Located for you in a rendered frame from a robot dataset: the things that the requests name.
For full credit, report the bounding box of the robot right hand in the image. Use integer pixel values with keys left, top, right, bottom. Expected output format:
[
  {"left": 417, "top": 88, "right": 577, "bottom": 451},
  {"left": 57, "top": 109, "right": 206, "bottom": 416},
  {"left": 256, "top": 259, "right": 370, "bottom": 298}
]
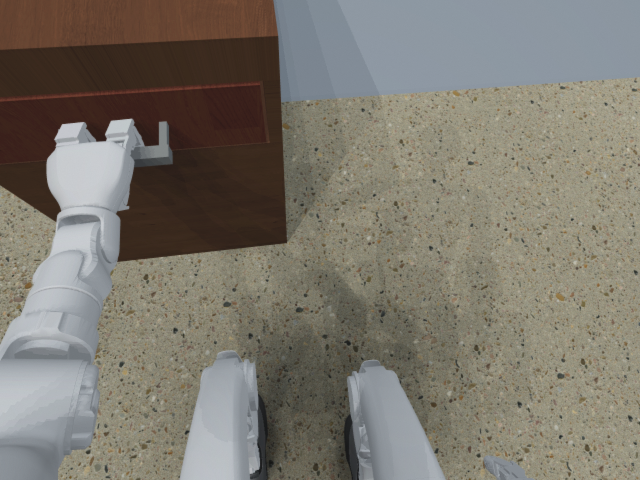
[{"left": 484, "top": 455, "right": 535, "bottom": 480}]

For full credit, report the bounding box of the left robot upper arm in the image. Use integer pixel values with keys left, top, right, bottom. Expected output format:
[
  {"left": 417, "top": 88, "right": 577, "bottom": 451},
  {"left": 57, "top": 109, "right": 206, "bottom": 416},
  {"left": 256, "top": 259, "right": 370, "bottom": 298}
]
[{"left": 0, "top": 359, "right": 100, "bottom": 480}]

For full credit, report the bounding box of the drawer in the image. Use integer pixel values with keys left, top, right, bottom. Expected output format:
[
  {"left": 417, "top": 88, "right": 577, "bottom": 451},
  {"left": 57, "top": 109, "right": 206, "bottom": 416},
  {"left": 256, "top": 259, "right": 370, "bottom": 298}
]
[{"left": 0, "top": 81, "right": 266, "bottom": 164}]

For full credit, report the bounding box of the robot left hand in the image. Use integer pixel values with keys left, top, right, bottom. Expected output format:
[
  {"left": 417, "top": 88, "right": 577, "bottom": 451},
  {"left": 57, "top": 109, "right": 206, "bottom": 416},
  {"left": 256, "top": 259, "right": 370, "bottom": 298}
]
[{"left": 46, "top": 119, "right": 145, "bottom": 214}]

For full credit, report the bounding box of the handle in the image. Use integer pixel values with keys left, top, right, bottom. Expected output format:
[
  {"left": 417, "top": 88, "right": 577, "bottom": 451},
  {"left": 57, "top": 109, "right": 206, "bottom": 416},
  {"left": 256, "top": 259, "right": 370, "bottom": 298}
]
[{"left": 58, "top": 121, "right": 173, "bottom": 167}]

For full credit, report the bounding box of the robot right shin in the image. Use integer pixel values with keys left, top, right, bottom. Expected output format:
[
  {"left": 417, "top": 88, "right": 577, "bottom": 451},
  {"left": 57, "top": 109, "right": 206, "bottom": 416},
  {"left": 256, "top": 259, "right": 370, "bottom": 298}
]
[{"left": 352, "top": 360, "right": 400, "bottom": 480}]

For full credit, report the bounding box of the cabinet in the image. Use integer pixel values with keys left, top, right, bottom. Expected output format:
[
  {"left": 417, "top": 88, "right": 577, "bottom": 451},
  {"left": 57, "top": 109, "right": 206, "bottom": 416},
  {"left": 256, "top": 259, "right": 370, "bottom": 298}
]
[{"left": 0, "top": 0, "right": 287, "bottom": 262}]

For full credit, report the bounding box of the left robot forearm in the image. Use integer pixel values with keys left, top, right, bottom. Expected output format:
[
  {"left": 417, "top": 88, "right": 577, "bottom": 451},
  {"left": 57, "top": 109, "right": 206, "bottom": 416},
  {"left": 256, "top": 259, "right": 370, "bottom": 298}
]
[{"left": 0, "top": 206, "right": 120, "bottom": 365}]

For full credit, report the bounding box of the robot left shin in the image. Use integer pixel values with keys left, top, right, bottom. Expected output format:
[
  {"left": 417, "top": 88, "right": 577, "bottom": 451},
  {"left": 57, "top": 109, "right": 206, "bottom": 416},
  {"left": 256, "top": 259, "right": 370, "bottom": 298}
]
[{"left": 200, "top": 350, "right": 260, "bottom": 471}]

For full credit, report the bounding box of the robot shin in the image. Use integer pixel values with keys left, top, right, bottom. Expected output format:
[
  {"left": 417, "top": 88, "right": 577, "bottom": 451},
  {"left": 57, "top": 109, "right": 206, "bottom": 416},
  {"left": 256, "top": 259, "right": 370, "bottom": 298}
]
[
  {"left": 200, "top": 350, "right": 260, "bottom": 471},
  {"left": 352, "top": 360, "right": 400, "bottom": 480}
]

